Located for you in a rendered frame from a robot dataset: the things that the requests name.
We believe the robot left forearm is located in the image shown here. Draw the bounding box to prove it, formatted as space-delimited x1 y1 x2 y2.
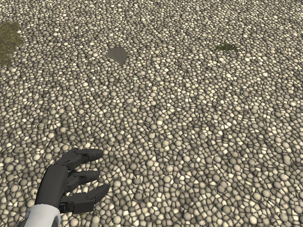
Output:
18 203 61 227

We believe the left robot hand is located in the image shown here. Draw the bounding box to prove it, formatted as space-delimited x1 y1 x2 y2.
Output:
34 148 110 215

